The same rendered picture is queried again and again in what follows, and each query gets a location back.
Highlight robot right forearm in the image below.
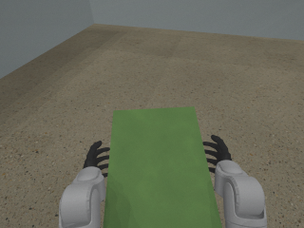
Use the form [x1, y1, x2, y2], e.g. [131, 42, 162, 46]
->
[214, 160, 267, 228]

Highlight right robot hand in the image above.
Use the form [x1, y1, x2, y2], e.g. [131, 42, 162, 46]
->
[203, 135, 232, 174]

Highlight left robot hand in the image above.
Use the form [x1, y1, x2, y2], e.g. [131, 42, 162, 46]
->
[83, 141, 110, 178]

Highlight carton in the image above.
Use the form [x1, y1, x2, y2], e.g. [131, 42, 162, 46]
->
[103, 106, 222, 228]

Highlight robot left forearm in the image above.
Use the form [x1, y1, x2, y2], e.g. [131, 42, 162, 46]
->
[58, 166, 106, 228]

